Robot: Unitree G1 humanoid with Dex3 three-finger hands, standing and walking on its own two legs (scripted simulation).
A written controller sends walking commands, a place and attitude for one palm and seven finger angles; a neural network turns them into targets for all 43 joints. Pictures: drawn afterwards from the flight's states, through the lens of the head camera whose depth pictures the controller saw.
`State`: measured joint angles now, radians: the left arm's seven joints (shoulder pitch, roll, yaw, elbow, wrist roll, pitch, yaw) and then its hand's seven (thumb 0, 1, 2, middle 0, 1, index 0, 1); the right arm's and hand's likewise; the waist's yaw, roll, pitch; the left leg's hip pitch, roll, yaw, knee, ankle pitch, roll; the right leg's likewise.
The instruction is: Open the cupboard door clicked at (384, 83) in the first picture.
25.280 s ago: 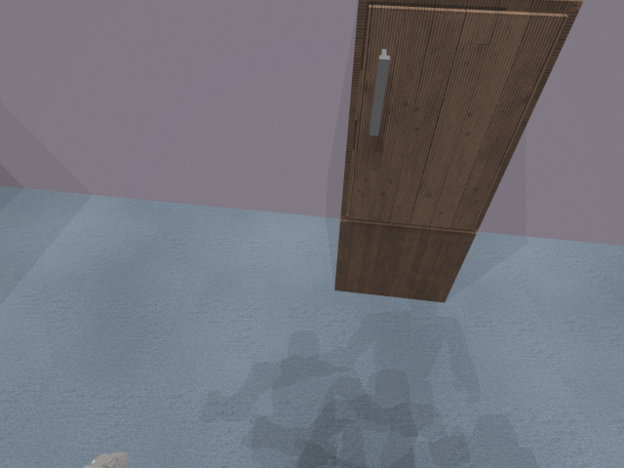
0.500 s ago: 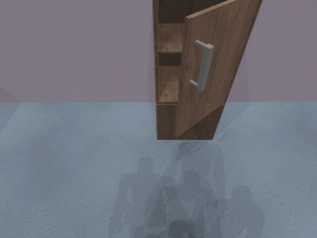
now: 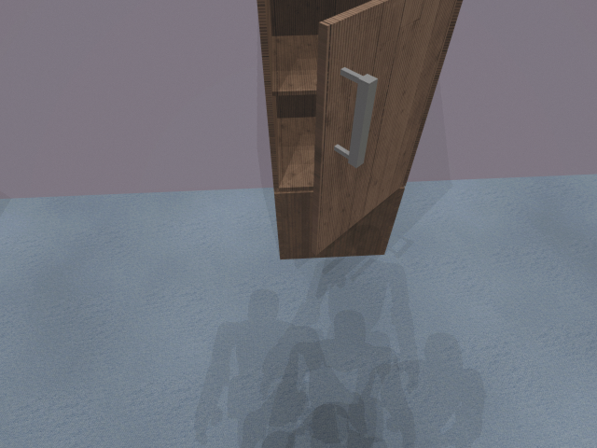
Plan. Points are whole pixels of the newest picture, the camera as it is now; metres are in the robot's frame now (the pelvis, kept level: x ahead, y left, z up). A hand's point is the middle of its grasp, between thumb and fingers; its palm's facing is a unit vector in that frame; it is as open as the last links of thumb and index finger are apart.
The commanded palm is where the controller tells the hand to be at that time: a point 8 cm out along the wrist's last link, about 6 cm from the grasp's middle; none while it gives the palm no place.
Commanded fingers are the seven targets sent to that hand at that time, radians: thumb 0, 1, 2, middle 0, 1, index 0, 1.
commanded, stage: walk to a spot facing it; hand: left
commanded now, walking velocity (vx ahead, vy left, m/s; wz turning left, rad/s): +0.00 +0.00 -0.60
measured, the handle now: (352, 120) +0.64 -0.06 +0.08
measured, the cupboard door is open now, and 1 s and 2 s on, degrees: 40 40 40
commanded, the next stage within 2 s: none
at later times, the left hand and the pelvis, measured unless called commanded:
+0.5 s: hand out of the picture +0.11 +0.15 -0.16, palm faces -0.21 -0.92 -0.32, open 7.4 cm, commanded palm none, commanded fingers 0.00 0.90 0.90 -0.20 -0.30 -0.20 -0.30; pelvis -0.02 -0.04 +0.00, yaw -16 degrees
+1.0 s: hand (236, 404) +0.21 +0.12 -0.17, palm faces -0.49 -0.85 -0.21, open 7.4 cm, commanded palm none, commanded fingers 0.00 0.90 0.90 -0.20 -0.30 -0.20 -0.30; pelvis +0.02 -0.02 +0.01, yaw -33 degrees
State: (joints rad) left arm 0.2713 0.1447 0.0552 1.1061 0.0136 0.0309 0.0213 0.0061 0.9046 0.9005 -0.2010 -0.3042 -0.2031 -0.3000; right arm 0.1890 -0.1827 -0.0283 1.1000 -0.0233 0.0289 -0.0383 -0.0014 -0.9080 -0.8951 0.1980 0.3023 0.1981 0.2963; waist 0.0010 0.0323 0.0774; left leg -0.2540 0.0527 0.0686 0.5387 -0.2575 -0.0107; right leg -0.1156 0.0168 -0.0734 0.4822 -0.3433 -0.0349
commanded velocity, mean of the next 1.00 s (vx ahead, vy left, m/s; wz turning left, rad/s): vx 0.00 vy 0.00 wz -0.60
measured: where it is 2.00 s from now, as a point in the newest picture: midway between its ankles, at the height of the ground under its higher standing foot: outside the picture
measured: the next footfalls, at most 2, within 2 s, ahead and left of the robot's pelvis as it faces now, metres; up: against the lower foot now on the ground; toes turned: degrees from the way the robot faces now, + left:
right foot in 0.38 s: -0.01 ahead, -0.14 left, +0.00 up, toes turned -14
left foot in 0.80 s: +0.09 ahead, +0.07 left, +0.00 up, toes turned -26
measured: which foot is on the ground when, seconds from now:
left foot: down 0.00-0.36, up 0.38-0.78, down 0.80-1.00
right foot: down 0.00-0.12, up 0.14-0.36, down 0.38-0.80, up 0.82-1.00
